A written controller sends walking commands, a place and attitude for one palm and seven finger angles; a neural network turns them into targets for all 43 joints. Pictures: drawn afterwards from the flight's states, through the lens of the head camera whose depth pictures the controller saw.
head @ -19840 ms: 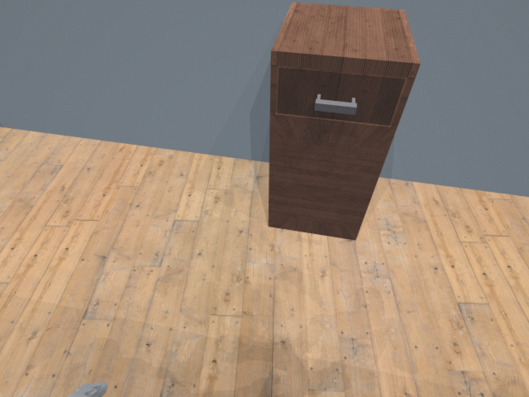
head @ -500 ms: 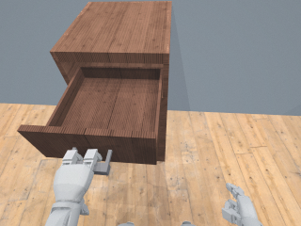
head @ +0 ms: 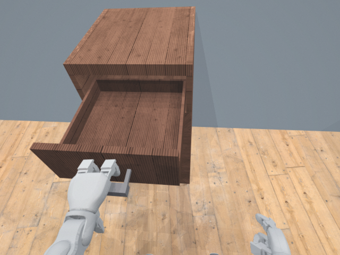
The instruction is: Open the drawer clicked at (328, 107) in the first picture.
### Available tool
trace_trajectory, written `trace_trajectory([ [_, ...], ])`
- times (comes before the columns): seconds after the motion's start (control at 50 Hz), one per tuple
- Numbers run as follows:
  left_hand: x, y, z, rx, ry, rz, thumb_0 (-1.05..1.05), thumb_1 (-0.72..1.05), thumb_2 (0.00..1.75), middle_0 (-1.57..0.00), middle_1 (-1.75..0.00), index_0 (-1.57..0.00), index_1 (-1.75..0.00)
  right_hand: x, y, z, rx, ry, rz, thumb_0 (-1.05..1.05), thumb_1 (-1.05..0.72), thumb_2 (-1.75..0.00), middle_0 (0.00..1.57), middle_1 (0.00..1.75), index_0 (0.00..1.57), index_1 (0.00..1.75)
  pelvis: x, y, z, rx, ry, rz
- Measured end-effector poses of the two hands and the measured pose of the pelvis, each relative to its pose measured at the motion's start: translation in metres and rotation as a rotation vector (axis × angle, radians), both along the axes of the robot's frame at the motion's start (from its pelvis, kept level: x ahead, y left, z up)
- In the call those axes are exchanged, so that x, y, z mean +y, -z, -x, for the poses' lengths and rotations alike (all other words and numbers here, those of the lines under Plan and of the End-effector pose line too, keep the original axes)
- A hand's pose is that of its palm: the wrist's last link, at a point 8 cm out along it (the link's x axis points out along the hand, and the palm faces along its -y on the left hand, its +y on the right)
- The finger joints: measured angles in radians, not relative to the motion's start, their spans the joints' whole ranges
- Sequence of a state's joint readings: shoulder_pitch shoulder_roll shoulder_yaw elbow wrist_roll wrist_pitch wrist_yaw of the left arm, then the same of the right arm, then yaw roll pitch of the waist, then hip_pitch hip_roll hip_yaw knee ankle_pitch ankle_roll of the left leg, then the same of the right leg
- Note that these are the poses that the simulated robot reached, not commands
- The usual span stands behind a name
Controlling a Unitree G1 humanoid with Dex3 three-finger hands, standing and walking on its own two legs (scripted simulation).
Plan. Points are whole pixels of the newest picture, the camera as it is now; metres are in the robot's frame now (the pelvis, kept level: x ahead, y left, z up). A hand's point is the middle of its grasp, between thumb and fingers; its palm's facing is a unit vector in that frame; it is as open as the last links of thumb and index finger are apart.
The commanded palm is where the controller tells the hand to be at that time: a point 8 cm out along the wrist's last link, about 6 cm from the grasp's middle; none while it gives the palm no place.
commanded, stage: lift the hand off the handle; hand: left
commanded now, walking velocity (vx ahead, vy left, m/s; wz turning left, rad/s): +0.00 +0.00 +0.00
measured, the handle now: (106, 180) +0.29 +0.20 -0.01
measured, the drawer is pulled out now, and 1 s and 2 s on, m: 0.30 0.30 0.30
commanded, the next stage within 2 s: draw the hand back to the body in 1.00 s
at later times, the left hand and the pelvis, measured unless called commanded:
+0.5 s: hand (89, 179) +0.25 +0.20 +0.07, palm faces +0.08 -0.10 -0.99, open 13.6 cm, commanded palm +0.22 +0.20 +0.14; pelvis +0.03 +0.00 +0.02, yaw +0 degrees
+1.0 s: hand (72, 161) +0.26 +0.21 +0.14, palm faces +0.08 -0.11 -0.99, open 13.8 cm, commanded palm +0.23 +0.21 +0.19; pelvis +0.03 +0.01 +0.04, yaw +0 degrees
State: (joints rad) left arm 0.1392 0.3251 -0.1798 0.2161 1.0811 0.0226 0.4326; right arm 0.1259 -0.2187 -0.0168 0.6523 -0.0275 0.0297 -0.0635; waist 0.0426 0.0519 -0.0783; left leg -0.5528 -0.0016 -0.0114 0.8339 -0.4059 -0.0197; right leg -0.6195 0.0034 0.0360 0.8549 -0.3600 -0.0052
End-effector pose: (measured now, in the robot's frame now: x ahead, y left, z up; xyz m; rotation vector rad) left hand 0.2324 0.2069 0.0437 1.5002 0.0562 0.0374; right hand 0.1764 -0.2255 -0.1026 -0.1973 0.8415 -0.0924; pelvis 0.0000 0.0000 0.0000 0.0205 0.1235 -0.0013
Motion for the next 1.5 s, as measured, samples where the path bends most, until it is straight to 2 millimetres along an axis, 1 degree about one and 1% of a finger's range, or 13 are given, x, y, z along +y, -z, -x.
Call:
trace_trajectory([
  [0.12,0.002,-0.021,0.001,-0.042,-0.013,0.014,0.0,-0.49,0.3,-0.34,-1.21,-0.4,-1.23,-0.001,-0.011,-0.012,-0.022,-0.01,-0.003,0.01,-0.9,-0.9,0.2,0.3,0.2,0.29,0.001,-0.007,-0.006,-0.02,0.002,0.001],
  [0.2,0.0,-0.03,0.001,-0.033,-0.017,0.012,0.0,-0.49,0.3,-0.33,-1.2,-0.41,-1.24,0.002,-0.018,-0.024,-0.038,-0.026,-0.01,0.01,-0.9,-0.9,0.2,0.3,0.2,0.29,0.002,-0.011,-0.01,-0.036,0.001,0.001],
  [0.38,-0.005,-0.063,0.004,-0.071,-0.007,0.033,0.0,-0.49,0.3,-0.33,-1.2,-0.39,-1.23,0.018,-0.034,-0.051,-0.085,-0.079,-0.052,0.01,-0.9,-0.9,0.2,0.3,0.2,0.29,0.001,-0.019,-0.02,-0.071,0.005,0.002],
  [0.5,-0.003,-0.083,0.004,-0.089,-0.018,0.028,0.0,-0.49,0.3,-0.32,-1.2,-0.35,-1.22,0.028,-0.041,-0.063,-0.093,-0.118,-0.078,0.01,-0.9,-0.9,0.2,0.3,0.2,0.29,0.0,-0.024,-0.025,-0.092,0.006,0.002],
  [0.66,0.0,-0.105,0.002,-0.08,-0.015,0.033,0.0,-0.49,0.3,-0.32,-1.2,-0.33,-1.21,0.032,-0.045,-0.07,-0.087,-0.143,-0.089,0.01,-0.9,-0.9,0.2,0.3,0.2,0.29,-0.001,-0.03,-0.03,-0.116,0.003,0.004],
  [0.82,0.009,-0.126,-0.003,-0.087,-0.008,0.027,0.0,-0.49,0.3,-0.32,-1.2,-0.32,-1.2,0.028,-0.047,-0.067,-0.065,-0.136,-0.076,0.01,-0.9,-0.9,0.2,0.3,0.2,0.29,0.0,-0.034,-0.032,-0.131,0.003,0.009],
  [0.92,0.011,-0.139,-0.004,-0.097,0.0,0.031,0.0,-0.49,0.3,-0.32,-1.2,-0.32,-1.2,0.026,-0.048,-0.065,-0.058,-0.129,-0.071,0.01,-0.9,-0.9,0.19,0.3,0.2,0.29,0.003,-0.037,-0.031,-0.14,0.002,0.011],
  [1.0,0.012,-0.144,-0.006,-0.093,0.006,0.039,0.0,-0.49,0.3,-0.31,-1.2,-0.32,-1.2,0.027,-0.05,-0.064,-0.058,-0.126,-0.075,0.01,-0.9,-0.9,0.19,0.3,0.2,0.29,0.005,-0.038,-0.03,-0.144,0.004,0.011],
  [1.18,0.006,-0.138,0.003,-0.078,0.043,0.06,0.0,-0.49,0.3,-0.31,-1.2,-0.32,-1.2,0.035,-0.054,-0.062,-0.068,-0.139,-0.086,0.01,-0.9,-0.9,0.19,0.3,0.2,0.29,0.009,-0.039,-0.026,-0.147,0.011,0.012],
  [1.24,0.01,-0.141,0.009,-0.096,0.036,0.045,0.0,-0.49,0.3,-0.32,-1.2,-0.32,-1.2,0.038,-0.054,-0.061,-0.07,-0.143,-0.091,0.01,-0.9,-0.9,0.19,0.3,0.2,0.29,0.009,-0.039,-0.025,-0.15,0.012,0.013],
  [1.38,0.029,-0.145,0.017,-0.086,-0.031,0.03,0.0,-0.49,0.3,-0.32,-1.2,-0.32,-1.2,0.041,-0.055,-0.06,-0.067,-0.149,-0.09,0.01,-0.9,-0.9,0.2,0.3,0.2,0.29,0.009,-0.04,-0.022,-0.163,0.004,0.014],
  [1.5,0.031,-0.147,0.023,-0.067,-0.02,0.032,0.0,-0.49,0.3,-0.32,-1.2,-0.32,-1.2,0.039,-0.058,-0.06,-0.082,-0.152,-0.075,0.01,-0.9,-0.9,0.2,0.3,0.2,0.29,0.009,-0.04,-0.019,-0.167,0.0,0.015],
])
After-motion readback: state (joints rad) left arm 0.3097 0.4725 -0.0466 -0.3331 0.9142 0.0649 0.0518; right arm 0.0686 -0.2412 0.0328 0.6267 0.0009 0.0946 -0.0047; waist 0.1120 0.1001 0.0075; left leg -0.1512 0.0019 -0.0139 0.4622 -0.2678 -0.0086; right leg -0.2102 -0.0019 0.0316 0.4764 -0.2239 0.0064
